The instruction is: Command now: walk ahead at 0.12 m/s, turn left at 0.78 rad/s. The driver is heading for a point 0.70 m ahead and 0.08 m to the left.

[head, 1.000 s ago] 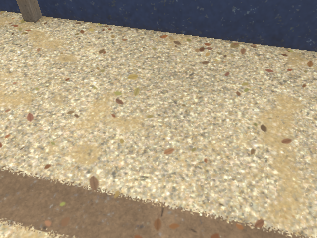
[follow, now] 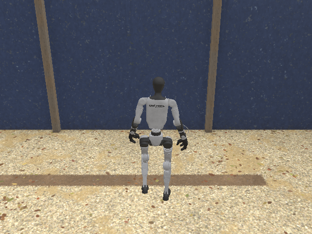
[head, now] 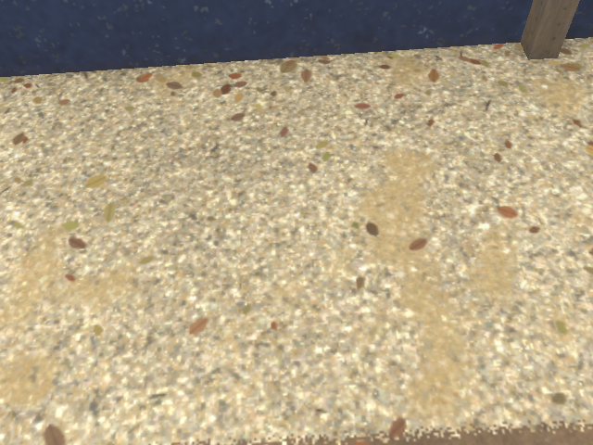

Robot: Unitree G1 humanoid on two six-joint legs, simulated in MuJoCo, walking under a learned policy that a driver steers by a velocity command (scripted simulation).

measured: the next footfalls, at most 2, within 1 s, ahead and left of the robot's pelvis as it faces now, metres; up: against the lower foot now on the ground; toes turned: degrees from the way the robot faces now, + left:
left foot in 0.22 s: +0.12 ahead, +0.12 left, +0.00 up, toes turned +16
right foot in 0.68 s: +0.12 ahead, -0.06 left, +0.00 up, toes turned +10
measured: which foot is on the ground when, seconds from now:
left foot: up 0.00-0.20, down 0.22-0.68, up 0.70-1.00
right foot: down 0.00-0.22, up 0.24-0.66, down 0.68-1.00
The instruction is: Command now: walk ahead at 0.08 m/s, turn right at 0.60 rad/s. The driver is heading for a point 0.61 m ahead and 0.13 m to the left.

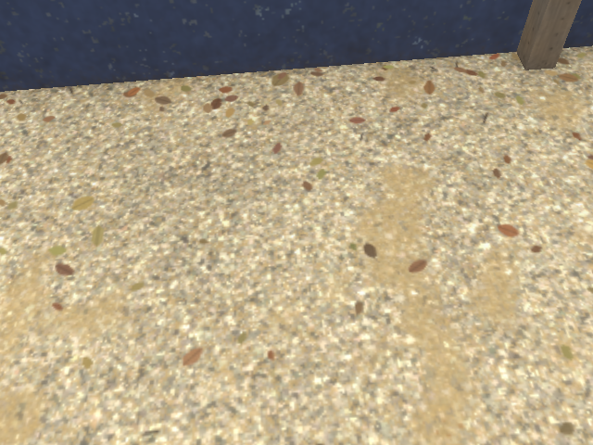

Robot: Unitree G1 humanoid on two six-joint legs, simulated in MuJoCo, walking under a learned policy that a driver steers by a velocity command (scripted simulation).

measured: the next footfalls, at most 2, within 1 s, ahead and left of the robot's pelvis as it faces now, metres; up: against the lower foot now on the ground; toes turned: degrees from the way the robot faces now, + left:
left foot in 0.16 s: +0.07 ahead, +0.11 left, +0.00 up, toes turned -7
right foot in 0.56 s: +0.38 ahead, -0.07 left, +0.00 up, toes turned +21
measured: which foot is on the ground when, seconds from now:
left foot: up 0.00-0.14, down 0.16-0.58, up 0.60-0.96, down 0.98-1.00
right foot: down 0.00-0.16, up 0.18-0.54, down 0.56-0.98, up 1.00-1.00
